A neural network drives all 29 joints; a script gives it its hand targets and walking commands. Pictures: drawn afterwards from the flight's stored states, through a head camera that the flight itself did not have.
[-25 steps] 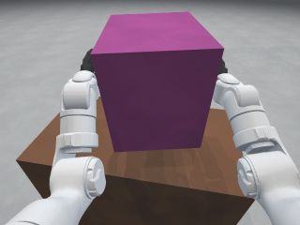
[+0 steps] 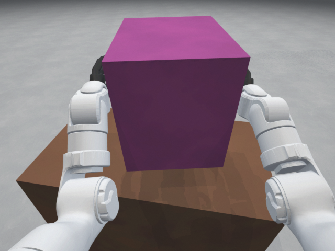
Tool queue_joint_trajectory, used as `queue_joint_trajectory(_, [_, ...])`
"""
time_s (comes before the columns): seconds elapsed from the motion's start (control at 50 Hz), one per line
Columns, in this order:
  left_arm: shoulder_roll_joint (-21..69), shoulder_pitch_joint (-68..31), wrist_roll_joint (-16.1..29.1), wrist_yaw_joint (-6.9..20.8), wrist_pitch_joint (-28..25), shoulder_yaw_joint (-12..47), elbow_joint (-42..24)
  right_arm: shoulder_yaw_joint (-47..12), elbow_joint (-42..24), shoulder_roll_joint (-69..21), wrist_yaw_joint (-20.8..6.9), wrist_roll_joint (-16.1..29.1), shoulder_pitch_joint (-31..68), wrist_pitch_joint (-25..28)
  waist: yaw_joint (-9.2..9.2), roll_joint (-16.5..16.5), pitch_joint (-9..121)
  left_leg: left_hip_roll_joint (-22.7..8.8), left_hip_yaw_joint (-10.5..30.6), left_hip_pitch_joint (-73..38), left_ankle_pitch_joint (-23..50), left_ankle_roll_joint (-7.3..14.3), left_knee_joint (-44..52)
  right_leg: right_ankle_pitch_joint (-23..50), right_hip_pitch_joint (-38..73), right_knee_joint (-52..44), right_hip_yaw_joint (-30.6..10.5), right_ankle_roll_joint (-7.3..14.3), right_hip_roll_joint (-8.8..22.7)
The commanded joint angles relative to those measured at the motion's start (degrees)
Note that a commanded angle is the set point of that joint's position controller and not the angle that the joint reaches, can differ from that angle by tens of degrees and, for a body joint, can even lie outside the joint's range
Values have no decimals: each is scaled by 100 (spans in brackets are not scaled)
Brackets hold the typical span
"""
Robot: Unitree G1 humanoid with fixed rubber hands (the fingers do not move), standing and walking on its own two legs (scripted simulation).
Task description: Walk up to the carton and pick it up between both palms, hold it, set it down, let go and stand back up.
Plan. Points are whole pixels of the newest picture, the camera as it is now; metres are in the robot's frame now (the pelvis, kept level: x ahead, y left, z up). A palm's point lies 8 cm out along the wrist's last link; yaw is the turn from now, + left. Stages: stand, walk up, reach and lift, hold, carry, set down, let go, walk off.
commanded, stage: hold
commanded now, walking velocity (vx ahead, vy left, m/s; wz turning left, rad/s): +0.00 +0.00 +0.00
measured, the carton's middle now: (171, 89) +0.43 +0.00 +0.24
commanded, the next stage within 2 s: none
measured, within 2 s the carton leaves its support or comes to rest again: neither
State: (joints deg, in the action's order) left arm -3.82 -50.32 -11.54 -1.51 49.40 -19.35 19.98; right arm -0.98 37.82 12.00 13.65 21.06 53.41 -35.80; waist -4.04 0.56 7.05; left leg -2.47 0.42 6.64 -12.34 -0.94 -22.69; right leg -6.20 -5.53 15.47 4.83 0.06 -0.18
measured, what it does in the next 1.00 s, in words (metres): stands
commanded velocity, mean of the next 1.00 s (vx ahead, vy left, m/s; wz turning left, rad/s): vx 0.00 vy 0.00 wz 0.00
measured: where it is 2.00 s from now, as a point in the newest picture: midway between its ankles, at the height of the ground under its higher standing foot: outside the picture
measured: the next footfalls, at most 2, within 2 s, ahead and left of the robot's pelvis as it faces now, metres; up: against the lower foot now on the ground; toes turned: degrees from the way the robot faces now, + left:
none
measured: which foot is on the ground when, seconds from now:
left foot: down 0.00-1.00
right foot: down 0.00-1.00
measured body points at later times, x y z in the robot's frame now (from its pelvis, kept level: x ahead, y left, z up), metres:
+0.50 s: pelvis +0.00 +0.00 +0.00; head -0.08 +0.02 +0.44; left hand +0.38 +0.16 +0.27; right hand +0.38 -0.16 +0.26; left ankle +0.00 +0.12 -0.75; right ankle +0.03 -0.12 -0.75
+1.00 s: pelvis -0.01 +0.00 +0.00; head -0.09 +0.01 +0.44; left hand +0.38 +0.16 +0.28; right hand +0.38 -0.17 +0.27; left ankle +0.00 +0.12 -0.75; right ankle +0.03 -0.12 -0.75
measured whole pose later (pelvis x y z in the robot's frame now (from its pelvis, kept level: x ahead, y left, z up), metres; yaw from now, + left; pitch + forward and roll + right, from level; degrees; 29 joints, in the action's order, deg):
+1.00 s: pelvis -0.01 +0.00 +0.00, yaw +0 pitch -4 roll -1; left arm -4.5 -52.7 -11.5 -1.4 48.2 -19.7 23.6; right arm -0.2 40.3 12.1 13.5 20.4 55.7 -36.1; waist -3.8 0.4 7.6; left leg -2.5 0.6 7.2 -11.6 -1.1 -22.6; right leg -5.6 -6.1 15.6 4.7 0.3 -0.3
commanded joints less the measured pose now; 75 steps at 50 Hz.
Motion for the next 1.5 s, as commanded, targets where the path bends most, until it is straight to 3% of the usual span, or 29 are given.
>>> queue_joint_trajectory(0.0, [3635,-4351,1177,858,-506,2536,-767,-1611,-2314,-4326,-715,922,5526,364,10,88,2356,551,90,95,1482,-126,238,1074,1343,127,-474,-191,-455])
queue_joint_trajectory(0.22, [3576,-4028,1062,913,-380,2546,-942,-1622,-2596,-4145,-654,950,5244,297,-60,120,2287,559,114,-4,1799,-194,181,1329,1414,149,-474,-190,-497])
queue_joint_trajectory(0.28, [3650,-4103,1083,923,-380,2588,-934,-1606,-2552,-4149,-671,932,5320,297,-85,194,2209,529,110,37,1582,-221,262,1137,1347,134,-464,-157,-495])
queue_joint_trajectory(0.3, [3594,-4120,1167,924,-405,2563,-903,-1630,-2589,-4266,-681,934,5492,319,14,40,2302,536,87,21,1462,-162,269,986,1333,123,-438,-169,-474])
queue_joint_trajectory(0.38, [3719,-4247,1146,857,-420,2616,-934,-1591,-2579,-4231,-739,928,5588,367,12,136,2385,501,60,88,1444,-163,273,966,1392,166,-431,-151,-500])
queue_joint_trajectory(0.42, [3736,-4288,1143,838,-402,2639,-827,-1457,-2216,-4202,-754,917,5520,334,-63,186,2093,478,94,145,1304,-170,333,876,1283,75,-439,-133,-491])
queue_joint_trajectory(0.5, [3625,-4201,1070,883,-400,2552,-718,-1435,-2167,-4200,-750,851,5352,291,-115,156,2076,517,142,168,1257,-172,316,826,1287,119,-443,-185,-516])
queue_joint_trajectory(0.56, [3563,-4229,1059,900,-451,2369,-503,-1370,-1947,-4192,-762,817,5387,291,-37,202,1999,488,101,340,826,-106,453,580,1244,80,-469,-139,-445])
queue_joint_trajectory(0.66, [3633,-4388,1101,855,-534,2456,-659,-1509,-2235,-4290,-747,884,5610,382,-19,110,2380,535,129,161,1380,-141,251,970,1321,149,-483,-174,-480])
queue_joint_trajectory(0.7, [3654,-4388,1076,857,-521,2395,-494,-1495,-2204,-4227,-750,836,5694,383,10,171,2226,508,102,202,1146,-104,325,781,1235,76,-469,-134,-455])
queue_joint_trajectory(0.74, [3606,-4451,1055,871,-510,2307,-282,-1419,-2019,-4284,-772,764,5645,338,36,14,2046,505,112,416,728,-42,402,414,1148,43,-482,-165,-427])
queue_joint_trajectory(0.84, [3711,-4550,1179,830,-565,2492,-575,-1434,-2176,-4413,-742,901,5779,358,5,71,2356,524,122,288,1204,-80,313,889,1342,116,-493,-154,-467])
queue_joint_trajectory(0.98, [3527,-4379,1034,924,-567,2221,-212,-1296,-1945,-4247,-744,742,5606,349,-52,57,2083,496,64,324,810,-48,382,542,1243,53,-523,-170,-425])
queue_joint_trajectory(1.04, [3572,-4535,1052,888,-591,2309,-378,-1360,-2071,-4210,-751,838,5729,366,-65,122,2279,505,127,294,930,-82,383,732,1295,101,-509,-149,-450])
queue_joint_trajectory(1.06, [3606,-4384,1026,871,-583,2318,-364,-1338,-2038,-4304,-746,851,5711,387,16,211,2375,528,102,240,1082,-100,358,810,1296,132,-483,-162,-447])
queue_joint_trajectory(1.08, [3599,-4348,1069,860,-588,2304,-360,-1380,-2061,-4262,-737,796,5700,408,-25,50,2345,517,110,220,1079,-82,303,802,1279,106,-491,-164,-444])
queue_joint_trajectory(1.14, [3666,-4416,1061,875,-586,2389,-397,-1402,-2012,-4268,-740,829,5723,380,-5,220,2197,528,124,318,1042,-110,365,789,1274,94,-519,-167,-428])
queue_joint_trajectory(1.2, [3675,-4449,1165,822,-594,2541,-857,-1573,-2364,-4268,-717,928,5635,406,-56,149,2645,523,173,35,1611,-128,189,1241,1396,151,-557,-174,-437])
queue_joint_trajectory(1.24, [3560,-4187,1067,846,-527,2412,-549,-1540,-2166,-4250,-680,916,5427,317,-47,-9,2253,541,121,-41,1682,-142,229,1222,1241,106,-514,-200,-436])
queue_joint_trajectory(1.38, [3646,-4249,1182,841,-498,2585,-940,-1628,-2619,-4310,-695,996,5505,349,-8,109,2493,550,115,-2,1658,-127,175,1279,1360,138,-505,-194,-474])
queue_joint_trajectory(1.48, [3701,-4176,1142,841,-438,2622,-870,-1511,-2424,-4163,-719,937,5432,315,-78,228,2286,527,121,87,1388,-172,282,1029,1302,109,-490,-171,-477])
